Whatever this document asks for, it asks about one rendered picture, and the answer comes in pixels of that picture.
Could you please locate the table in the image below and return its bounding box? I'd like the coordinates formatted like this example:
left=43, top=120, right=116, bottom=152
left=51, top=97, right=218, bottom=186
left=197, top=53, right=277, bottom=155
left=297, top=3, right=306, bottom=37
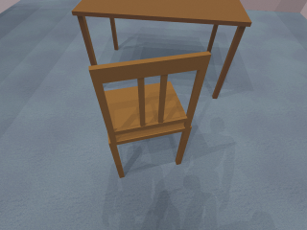
left=71, top=0, right=252, bottom=99

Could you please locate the chair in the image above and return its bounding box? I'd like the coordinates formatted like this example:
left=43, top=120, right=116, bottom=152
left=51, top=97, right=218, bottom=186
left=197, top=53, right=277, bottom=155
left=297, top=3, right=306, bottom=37
left=88, top=51, right=211, bottom=178

